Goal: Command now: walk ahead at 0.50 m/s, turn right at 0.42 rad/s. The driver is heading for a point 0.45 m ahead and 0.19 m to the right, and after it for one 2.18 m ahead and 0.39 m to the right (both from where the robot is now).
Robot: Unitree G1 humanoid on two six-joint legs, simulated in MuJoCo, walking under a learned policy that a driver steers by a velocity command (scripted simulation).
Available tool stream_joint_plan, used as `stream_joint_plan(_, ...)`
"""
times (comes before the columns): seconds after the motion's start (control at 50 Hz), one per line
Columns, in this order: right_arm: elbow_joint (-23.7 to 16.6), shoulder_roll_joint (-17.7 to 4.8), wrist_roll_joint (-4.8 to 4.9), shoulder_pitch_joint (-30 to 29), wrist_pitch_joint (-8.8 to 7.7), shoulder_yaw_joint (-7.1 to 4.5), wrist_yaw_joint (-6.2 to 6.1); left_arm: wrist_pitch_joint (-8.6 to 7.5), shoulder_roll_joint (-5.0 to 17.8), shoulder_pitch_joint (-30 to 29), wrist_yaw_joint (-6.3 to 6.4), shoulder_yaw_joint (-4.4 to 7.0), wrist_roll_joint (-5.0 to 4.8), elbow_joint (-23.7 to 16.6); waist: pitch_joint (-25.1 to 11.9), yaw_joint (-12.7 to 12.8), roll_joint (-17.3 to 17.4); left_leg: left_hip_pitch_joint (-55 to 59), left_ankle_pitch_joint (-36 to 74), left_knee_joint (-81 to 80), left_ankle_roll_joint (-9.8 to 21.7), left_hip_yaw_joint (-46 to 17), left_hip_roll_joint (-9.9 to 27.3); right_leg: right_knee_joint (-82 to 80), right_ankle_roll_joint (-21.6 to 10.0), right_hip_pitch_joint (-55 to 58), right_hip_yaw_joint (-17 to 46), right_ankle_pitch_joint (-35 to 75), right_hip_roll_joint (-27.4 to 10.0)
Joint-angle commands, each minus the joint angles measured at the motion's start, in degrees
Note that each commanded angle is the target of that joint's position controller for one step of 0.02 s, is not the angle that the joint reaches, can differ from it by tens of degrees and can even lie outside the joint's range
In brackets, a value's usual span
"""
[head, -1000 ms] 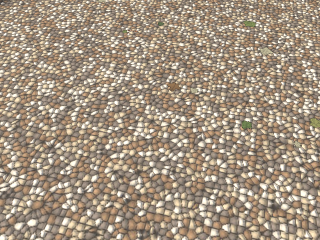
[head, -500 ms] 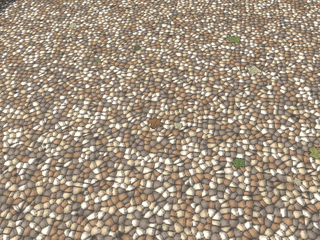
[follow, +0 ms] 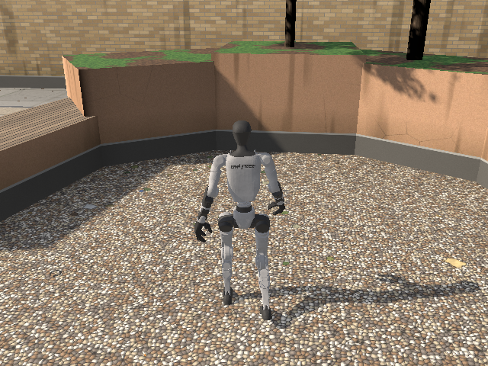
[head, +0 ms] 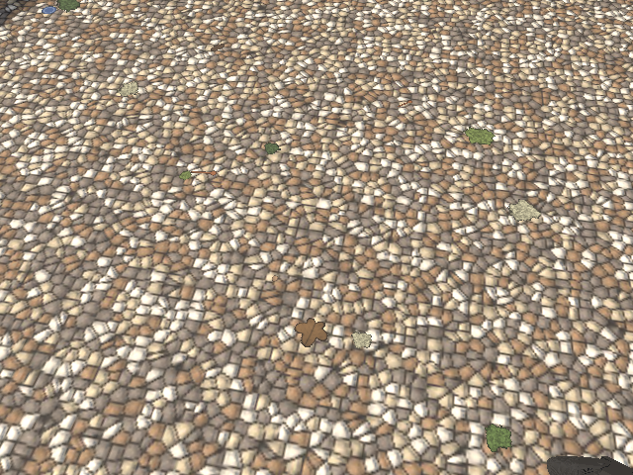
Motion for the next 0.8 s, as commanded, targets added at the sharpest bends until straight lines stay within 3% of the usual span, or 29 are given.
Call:
stream_joint_plan(0.02, 1.1, -8.4, -0.07, 13.5, 0.16, -2.65, -0.79, -1.75, 7.4, -3.7, 0.28, 1.61, -1.13, -6.4, -9.0, -8.2, 8.3, 33.3, -10.7, -15.5, 9.4, -25.8, 19.1, 19.7, -0.7, -31.2, 2.0, 3.7, -5.0)
stream_joint_plan(0.04, 1.3, -6.5, -0.19, 10.7, 0.07, -2.21, -0.7, -1.42, 6.8, -5.0, 0.39, 1.86, -0.44, -6.7, -5.4, -6.9, 7.3, 27.3, -6.1, -17.4, 8.9, -20.7, 17.2, 17.1, -0.5, -29.7, 1.8, 7.0, -6.5)
stream_joint_plan(0.08, 1.7, -5.4, -0.69, 7.8, -0.45, -2.04, -0.71, -0.01, 4.6, -3.6, 0.16, 2.04, -0.44, -6.8, -3.1, -4.2, 8.7, 20.4, -1.0, -20.9, 8.5, -13.8, 15.3, 14.4, -0.2, -24.6, 1.9, 10.5, -8.5)
stream_joint_plan(0.14, 3.0, -7.0, -0.58, 7.4, -1.07, -2.78, -1.02, 1.64, 2.4, -5.8, 0.01, 1.85, -0.15, -8.6, -0.6, -3.2, 6.1, 17.7, 4.9, -23.9, 9.7, -7.2, 15.7, 10.3, 0.7, -26.2, 1.6, 14.3, -9.3)
stream_joint_plan(0.2, 4.0, -8.6, -0.69, 8.0, -0.81, -3.36, -1.55, 1.73, 2.0, -9.0, -0.68, 1.69, 0.19, -10.1, 0.5, -3.7, 4.9, 18.9, 8.2, -24.9, 9.3, -0.7, 14.7, 1.6, 1.2, -27.4, 0.9, 22.7, -9.1)
stream_joint_plan(0.26, 4.7, -9.9, -0.31, 9.2, -0.2, -3.74, -2.02, 1.25, 1.2, -14.8, -1.92, 1.12, 0.3, -12.0, 1.9, -5.7, 3.8, 19.9, 9.6, -25.1, 8.3, 4.8, 13.9, -7.7, 0.7, -25.3, -2.5, 29.1, -8.2)
stream_joint_plan(0.32, 5.9, -11.3, 0.52, 11.8, 0.76, -4.27, -2.12, 1.37, 1.4, -19.7, -2.82, 0.93, 0.33, -14.3, 3.4, -7.3, 3.4, 24.9, 10.7, -23.8, 7.5, 7.2, 15.4, -12.9, -0.5, -25.9, -4.6, 28.3, -7.4)
stream_joint_plan(0.36, 6.4, -12.3, 1.21, 12.6, 1.62, -4.68, -2.08, 1.55, 2.2, -21.2, -3.31, 1.19, 0.35, -15.7, 3.8, -7.0, 3.8, 28.9, 15.2, -21.1, 6.6, 8.4, 16.5, -14.9, -2.0, -25.9, -6.0, 24.4, -6.4)
stream_joint_plan(0.4, 6.3, -13.9, 1.84, 11.8, 2.42, -5.19, -2.21, 1.83, 4.0, -19.0, -3.52, 2.1, 0.5, -16.2, 1.3, -4.6, 5.4, 31.1, 32.4, -14.0, 5.4, 10.1, 16.6, -15.4, -4.1, -20.4, -9.0, 18.6, -3.2)
stream_joint_plan(0.42, 6.0, -14.5, 2.16, 11.0, 2.92, -5.37, -2.27, 2.01, 5.5, -14.3, -3.43, 3.1, 0.4, -15.3, -1.7, -1.6, 5.8, 30.8, 40.9, -6.5, 4.6, 11.2, 16.0, -15.9, -5.6, -13.8, -10.8, 16.6, -0.7)
stream_joint_plan(0.44, 5.7, -13.9, 2.35, 10.1, 3.32, -5.09, -2.32, 2.14, 8.1, -5.3, -3.0, 4.81, 0.16, -12.9, -6.2, 3.4, 4.7, 26.8, 42.6, 5.5, 2.8, 12.9, 13.7, -19.4, -7.6, -1.4, -11.7, 19.5, 2.2)
stream_joint_plan(0.46, 4.9, -11.4, 0.76, 11.2, 3.06, -4.06, -2.44, 2.74, 13.3, 4.4, -1.8, 7.02, -0.1, -10.4, -11.4, 6.9, -1.6, 12.9, 26.1, 23.5, -0.2, 13.3, 11.1, -21.1, -10.8, 16.0, -1.5, 19.4, -2.4)
stream_joint_plan(0.48, 1.4, -2.7, -1.5, 15.6, 1.55, -1.41, -1.88, 2.15, 19.5, 1.4, -1.51, 7.45, -0.56, -11.1, -14.9, -1.1, -16.1, -12.2, -24.8, 42.4, -3.7, 7.2, -1.1, -28.3, -21.0, 31.3, 31.6, 8.7, -16.0)
stream_joint_plan(0.5, 0.8, -7.4, 0.86, 10.1, -0.64, -1.92, -1.24, 0.97, 15.2, 1.5, -2.08, 5.96, 0.33, -13.6, -20.7, 2.8, -8.5, -17.8, -27.5, 48.5, -3.0, -5.7, -2.0, -36.4, -23.0, 32.8, 43.5, 7.4, -20.3)
stream_joint_plan(0.52, -0.7, -9.9, 2.87, 5.4, -1.71, -2.6, -0.95, -0.06, 11.9, -1.3, -2.35, 4.91, 1.08, -13.5, -13.0, 2.8, -5.3, -21.7, -22.3, 47.9, -1.8, -5.8, 0.5, -36.1, -20.2, 27.9, 34.6, 18.5, -19.2)
stream_joint_plan(0.54, -0.2, -9.4, 2.0, 5.6, -2.17, -2.43, -1.34, -0.54, 10.3, -4.8, -2.27, 4.42, 0.88, -14.0, -9.0, 0.3, -1.6, -19.0, -17.7, 43.5, -1.2, -5.9, 3.0, -34.4, -18.0, 20.0, 26.0, 29.7, -16.4)
stream_joint_plan(0.56, 0.8, -10.0, 0.33, 6.2, -1.95, -2.86, -1.9, -0.45, 8.4, -8.8, -2.03, 3.94, 0.86, -14.8, -6.5, -2.0, 0.1, -14.8, -15.2, 39.1, -1.7, -5.8, 4.9, -33.6, -16.1, 12.4, 19.3, 39.7, -14.0)
stream_joint_plan(0.58, 1.2, -10.7, -0.2, 7.3, -1.09, -3.33, -2.02, -0.24, 7.2, -10.9, -1.65, 3.45, 1.44, -15.8, -6.1, -3.9, -0.3, -10.2, -14.0, 37.0, -2.1, -6.1, 5.8, -33.9, -15.4, 6.9, 15.6, 46.4, -12.7)
stream_joint_plan(0.6, 1.1, -10.3, -0.34, 7.8, -0.1, -3.42, -2.04, -0.09, 7.4, -11.6, -1.37, 3.42, 1.78, -16.2, -6.1, -4.8, -0.3, -7.6, -13.3, 35.2, -2.7, -5.8, 5.5, -34.4, -15.2, 3.5, 14.0, 50.7, -11.9)
stream_joint_plan(0.64, 0.6, -8.1, -0.81, 8.0, 1.32, -2.96, -2.3, 0.0, 9.2, -10.9, -0.64, 3.94, 1.69, -16.0, -6.4, -5.5, 0.0, -5.9, -10.3, 30.1, -4.3, -4.6, 3.9, -34.5, -15.4, -0.1, 10.5, 57.5, -10.4)
stream_joint_plan(0.68, -0.4, -6.9, -0.96, 5.7, 1.96, -2.5, -2.53, 0.59, 10.1, -9.9, 0.26, 4.28, 1.12, -15.7, -6.5, -5.0, -1.1, -5.9, -5.2, 22.8, -5.4, -4.2, 2.1, -33.7, -14.2, -1.1, 8.5, 58.2, -8.5)
stream_joint_plan(0.74, -1.8, -6.1, -0.5, 1.1, 2.26, -1.93, -1.96, 2.17, 9.7, -8.9, 1.37, 4.25, 0.4, -15.4, -7.7, -3.2, -3.5, -3.3, 4.1, 11.9, -5.8, -4.5, -0.3, -31.9, -11.0, -1.1, 8.1, 52.0, -6.1)
stream_joint_plan(0.8, -1.5, -6.0, -0.15, -0.4, 2.05, -1.55, -0.81, 2.62, 7.4, -8.0, 1.77, 3.23, 1.15, -14.4, -8.0, -1.3, -4.4, -1.1, 10.0, 5.3, -5.4, -4.3, 0.0, -30.9, -9.8, 1.5, 8.2, 46.3, -7.4)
